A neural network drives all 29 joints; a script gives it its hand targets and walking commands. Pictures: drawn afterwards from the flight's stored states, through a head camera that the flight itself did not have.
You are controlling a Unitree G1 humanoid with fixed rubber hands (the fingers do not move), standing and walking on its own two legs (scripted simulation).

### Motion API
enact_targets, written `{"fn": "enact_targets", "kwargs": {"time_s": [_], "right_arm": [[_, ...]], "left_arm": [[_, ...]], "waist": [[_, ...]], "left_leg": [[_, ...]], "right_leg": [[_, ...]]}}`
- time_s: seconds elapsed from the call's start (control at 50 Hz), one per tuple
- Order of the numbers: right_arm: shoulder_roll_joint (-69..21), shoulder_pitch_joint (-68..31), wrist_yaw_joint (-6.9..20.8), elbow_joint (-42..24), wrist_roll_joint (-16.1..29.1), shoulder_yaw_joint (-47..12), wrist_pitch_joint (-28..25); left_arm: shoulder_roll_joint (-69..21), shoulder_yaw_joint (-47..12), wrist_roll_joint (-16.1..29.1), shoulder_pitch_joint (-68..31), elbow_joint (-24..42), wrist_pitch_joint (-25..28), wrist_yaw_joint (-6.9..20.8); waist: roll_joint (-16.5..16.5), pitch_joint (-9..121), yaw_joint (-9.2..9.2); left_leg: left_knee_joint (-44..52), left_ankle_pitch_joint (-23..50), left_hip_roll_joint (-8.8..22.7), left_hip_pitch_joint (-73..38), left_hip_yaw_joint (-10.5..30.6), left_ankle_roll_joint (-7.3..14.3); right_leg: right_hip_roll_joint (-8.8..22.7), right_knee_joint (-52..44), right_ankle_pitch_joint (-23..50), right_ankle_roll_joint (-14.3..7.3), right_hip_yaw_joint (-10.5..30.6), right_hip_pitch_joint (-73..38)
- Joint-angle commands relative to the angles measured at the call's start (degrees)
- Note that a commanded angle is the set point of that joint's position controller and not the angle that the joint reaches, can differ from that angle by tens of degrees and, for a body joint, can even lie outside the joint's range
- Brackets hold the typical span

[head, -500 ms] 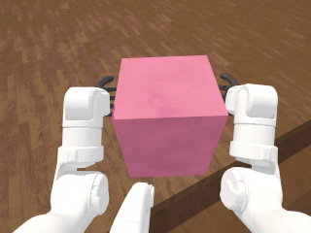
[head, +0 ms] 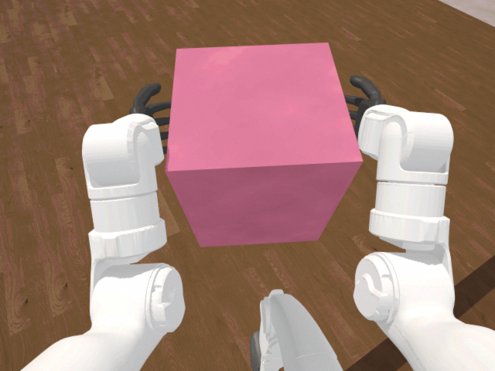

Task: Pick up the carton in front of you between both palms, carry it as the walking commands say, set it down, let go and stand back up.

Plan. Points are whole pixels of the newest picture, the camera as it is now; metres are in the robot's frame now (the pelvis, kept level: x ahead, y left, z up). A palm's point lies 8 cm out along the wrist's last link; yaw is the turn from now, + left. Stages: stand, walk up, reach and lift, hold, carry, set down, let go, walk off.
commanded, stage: carry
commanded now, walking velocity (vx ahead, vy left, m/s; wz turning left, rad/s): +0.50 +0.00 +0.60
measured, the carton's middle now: (256, 157) +0.41 -0.03 +0.13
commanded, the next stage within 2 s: none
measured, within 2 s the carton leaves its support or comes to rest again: neither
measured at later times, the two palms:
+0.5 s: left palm out of the picture +0.60 +0.39 +0.31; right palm out of the picture +0.70 +0.11 +0.31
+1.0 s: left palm out of the picture +0.83 +0.45 +0.22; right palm out of the picture +0.95 +0.17 +0.22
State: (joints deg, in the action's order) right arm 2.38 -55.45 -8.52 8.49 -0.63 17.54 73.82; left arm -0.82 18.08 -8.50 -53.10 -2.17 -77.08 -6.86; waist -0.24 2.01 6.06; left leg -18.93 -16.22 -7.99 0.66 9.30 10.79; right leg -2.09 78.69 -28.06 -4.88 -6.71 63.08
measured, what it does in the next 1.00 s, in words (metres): climbs, turning left: right foot 0.14 m higher, then left foot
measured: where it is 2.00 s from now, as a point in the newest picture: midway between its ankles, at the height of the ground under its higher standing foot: (130, 158)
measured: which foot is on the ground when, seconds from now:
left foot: down 0.00-0.04, up 0.06-0.40, down 0.42-0.84, up 0.86-1.00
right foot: up 0.00-0.02, down 0.04-0.42, up 0.44-0.82, down 0.84-1.00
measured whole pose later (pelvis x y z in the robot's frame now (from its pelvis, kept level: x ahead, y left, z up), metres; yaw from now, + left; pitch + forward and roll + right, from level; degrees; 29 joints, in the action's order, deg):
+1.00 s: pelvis +0.58 +0.19 +0.14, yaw +22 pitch +6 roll +1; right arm -4.2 -29.3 -6.1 0.2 -5.6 13.3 69.2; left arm -6.2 12.6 -6.3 -28.0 0.6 -69.1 -6.5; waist 0.1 1.4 -0.9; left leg -62.6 -21.9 0.9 27.2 -2.8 -0.4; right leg 1.4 24.3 -8.9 -4.3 -10.7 21.3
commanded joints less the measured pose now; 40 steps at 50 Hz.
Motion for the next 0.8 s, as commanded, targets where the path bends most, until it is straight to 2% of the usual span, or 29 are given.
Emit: {"fn": "enact_targets", "kwargs": {"time_s": [0.0,0.02,0.04,0.06,0.08,0.1,0.12,0.14,0.16,0.18,0.2,0.24,0.26,0.28,0.3,0.32,0.34,0.36,0.38,0.4,0.42,0.44,0.48,0.5,0.54,0.62,0.68,0.74,0.78], "right_arm": [[-60.63,-40.60,17.05,-2.31,24.42,-30.57,4.62],[-59.63,-42.93,16.96,-2.69,23.15,-30.15,5.05],[-59.35,-42.34,17.17,-2.79,22.13,-30.01,5.59],[-58.12,-39.12,17.33,-0.78,20.99,-28.67,5.94],[-56.88,-38.72,16.96,-0.74,19.41,-27.42,5.82],[-54.15,-37.61,16.52,-1.09,17.16,-24.86,5.64],[-51.64,-35.89,15.74,-0.03,14.43,-22.18,5.29],[-48.59,-33.42,14.96,0.55,11.72,-20.05,4.72],[-46.46,-31.76,14.38,1.36,9.66,-18.51,4.01],[-45.01,-30.93,13.93,1.68,8.12,-17.59,3.17],[-43.89,-30.42,13.41,1.86,6.81,-17.12,2.66],[-45.30,-32.55,12.61,2.53,6.21,-17.83,2.76],[-46.14,-32.11,12.17,2.30,6.29,-18.64,3.11],[-47.10,-31.99,11.95,2.79,6.56,-19.47,3.51],[-48.10,-32.96,11.88,3.02,7.39,-20.31,3.91],[-49.48,-33.55,11.95,3.69,8.42,-21.23,4.30],[-51.26,-33.84,12.12,5.11,9.35,-22.04,4.56],[-52.85,-32.99,12.40,7.34,10.12,-22.46,4.63],[-54.34,-31.68,12.68,9.36,10.81,-22.86,4.59],[-56.26,-30.89,13.05,11.08,11.63,-23.21,4.50],[-55.23,-31.69,13.11,12.30,11.75,-22.95,3.90],[-57.84,-32.02,13.52,11.39,13.34,-23.73,3.58],[-62.74,-39.63,14.23,3.33,17.87,-26.84,2.71],[-65.06,-43.42,14.41,-1.05,20.46,-29.03,2.39],[-67.45,-45.69,14.70,-5.31,23.34,-31.27,2.16],[-70.16,-37.94,16.03,-3.49,24.09,-33.77,0.98],[-71.75,-34.87,16.94,-3.26,23.88,-36.44,-1.45],[-71.32,-32.83,16.65,-5.20,23.09,-38.68,-3.57],[-70.36,-28.82,16.05,-6.23,21.96,-39.74,-4.36]], "left_arm": [[-51.18,-36.13,22.56,-43.74,1.18,-0.78,6.74],[-53.02,-37.32,25.17,-44.97,1.47,-0.76,7.29],[-53.95,-37.34,26.12,-44.58,2.13,0.12,8.02],[-55.92,-36.75,26.65,-41.20,-1.35,0.62,8.34],[-59.02,-37.87,29.66,-40.26,-0.78,0.79,8.64],[-62.07,-39.43,32.93,-43.70,1.49,1.38,9.12],[-65.53,-41.47,37.33,-49.17,3.57,1.56,9.78],[-68.26,-43.13,40.64,-54.36,6.07,1.94,10.56],[-69.38,-43.88,43.13,-58.16,7.27,2.33,11.37],[-69.05,-43.83,43.96,-60.68,7.49,2.88,12.17],[-70.19,-43.87,45.06,-62.58,6.63,2.84,12.77],[-68.75,-40.86,44.37,-60.41,3.40,2.46,13.31],[-68.30,-38.62,42.92,-56.43,0.46,1.91,13.40],[-68.28,-37.05,41.22,-55.42,-1.21,1.74,13.53],[-67.91,-35.13,39.38,-52.21,-4.08,1.41,13.56],[-67.56,-33.58,37.65,-49.34,-6.62,1.07,13.66],[-67.45,-32.36,36.22,-47.03,-9.12,0.72,13.81],[-67.29,-31.12,35.18,-45.49,-11.42,0.47,13.97],[-66.21,-29.85,33.56,-43.41,-13.52,0.41,14.10],[-64.72,-28.91,31.91,-41.08,-15.78,0.41,14.16],[-65.45,-27.14,30.84,-39.65,-17.56,0.22,14.37],[-63.52,-27.02,28.67,-38.88,-17.24,0.48,13.95],[-64.60,-27.58,28.44,-41.79,-13.20,0.68,13.51],[-64.75,-28.51,28.67,-42.42,-10.34,0.85,12.95],[-64.45,-29.32,27.71,-41.51,-7.33,1.09,11.35],[-64.00,-30.82,23.84,-33.59,-7.08,2.49,9.81],[-64.84,-33.53,23.07,-30.74,-6.35,4.49,10.39],[-65.44,-36.91,24.69,-29.52,-4.53,6.17,11.20],[-65.64,-38.62,25.85,-27.26,-3.73,6.78,11.87]], "waist": [[11.64,31.27,-13.23],[7.92,36.73,-18.81],[-11.61,41.28,-20.05],[-18.80,45.89,-17.84],[-10.21,41.77,-18.72],[-0.24,36.19,-18.28],[7.29,30.39,-15.23],[12.46,27.17,-12.36],[15.03,25.37,-9.58],[14.10,21.84,-8.44],[10.33,19.11,-8.25],[-0.41,18.42,-9.95],[-3.59,19.57,-10.43],[-6.86,20.87,-10.20],[-9.21,21.87,-10.11],[-10.78,23.06,-9.85],[-10.90,24.36,-8.69],[-9.88,25.97,-6.19],[-6.55,27.54,-4.70],[-3.17,29.01,-3.28],[14.31,33.21,-3.35],[11.86,30.68,-3.00],[3.51,27.00,-2.88],[2.83,26.71,-3.71],[5.57,27.97,-4.53],[7.83,27.48,-3.73],[7.50,24.79,-3.48],[7.96,22.65,-3.57],[8.67,24.49,-4.56]], "left_leg": [[-17.66,106.33,12.67,12.82,0.98,-3.34],[-36.32,96.63,12.44,20.27,-1.81,-7.31],[-72.05,31.50,-0.66,31.09,-5.51,-13.12],[-98.45,-1.63,-4.43,38.35,1.63,-13.86],[-108.06,-8.77,0.53,47.06,10.19,-11.12],[-106.25,-13.84,3.68,53.91,11.31,-8.39],[-101.49,-12.67,7.24,55.43,11.77,-5.86],[-93.52,-9.78,9.42,54.39,9.11,-4.36],[-84.31,-8.08,11.74,49.03,6.97,-4.41],[-72.59,-11.11,12.67,44.65,1.73,-5.35],[-66.14,-4.30,13.60,41.39,-3.76,-6.57],[-49.88,1.58,15.72,36.10,-8.09,-6.94],[-39.28,2.54,15.14,30.26,-9.89,-6.99],[-29.69,4.07,13.50,24.98,-12.51,-7.00],[-23.65,6.84,11.61,22.30,-14.50,-7.14],[-19.47,7.29,9.78,20.63,-16.60,-6.81],[-14.94,8.20,7.74,17.96,-18.33,-6.16],[-8.55,11.72,5.32,12.29,-20.50,-5.48],[-6.09,11.50,5.57,3.71,-19.82,-5.63],[-7.87,13.91,14.95,-6.66,-7.22,-5.22],[-8.25,30.42,28.18,-20.98,18.01,4.03],[-6.03,33.57,27.76,-20.69,20.09,5.96],[-7.05,35.23,25.67,-15.85,14.03,3.40],[-6.25,31.94,25.03,-12.29,11.42,1.61],[-3.70,24.81,24.56,-8.85,7.78,0.24],[-1.22,25.36,23.94,-11.95,2.51,1.18],[-1.59,32.51,21.78,-10.26,-3.47,-0.25],[-1.77,40.72,19.93,-8.63,-9.20,-3.15],[-7.48,50.08,18.41,-8.26,-12.87,-5.59]], "right_leg": [[-6.18,-20.38,12.50,0.36,-7.42,-50.59],[-2.76,-28.93,15.92,-2.13,0.90,-66.26],[14.07,-48.69,22.46,-15.21,36.97,-71.56],[22.14,-53.26,42.15,-25.33,59.19,-72.94],[22.93,-47.19,36.97,-23.46,57.86,-74.17],[22.42,-45.83,27.61,-20.14,54.76,-71.75],[22.28,-47.10,20.74,-15.02,49.96,-67.01],[21.08,-48.18,13.75,-11.41,43.08,-62.74],[21.70,-49.94,9.08,-8.47,36.46,-56.51],[21.12,-52.92,4.22,-6.93,29.95,-49.21],[19.69,-55.63,9.19,-6.55,23.06,-44.41],[19.09,-58.80,17.09,-4.87,13.33,-43.87],[16.96,-59.16,20.51,-2.65,6.74,-44.94],[15.53,-59.49,22.29,-0.55,2.66,-46.50],[15.93,-59.76,23.04,0.17,1.56,-49.86],[17.07,-58.18,26.50,0.32,0.64,-53.99],[17.18,-53.09,36.79,1.20,-1.74,-57.63],[15.73,-44.64,45.49,3.14,-5.06,-58.80],[13.55,-34.72,41.03,4.73,-6.11,-54.18],[12.47,-25.56,19.41,6.50,-4.11,-43.25],[5.24,-10.18,-0.37,10.20,-2.39,-23.11],[5.58,-3.11,-3.64,9.84,2.72,-15.00],[6.33,-2.45,0.72,7.42,6.01,-11.65],[7.29,-5.78,4.37,6.58,7.52,-13.91],[7.71,-10.27,7.11,5.67,7.33,-17.84],[7.65,-21.66,11.43,4.88,4.97,-15.59],[5.94,-34.73,18.46,4.02,1.89,-20.67],[3.41,-46.73,26.95,3.11,-1.95,-29.11],[1.17,-53.29,30.52,1.96,-4.79,-39.39]]}}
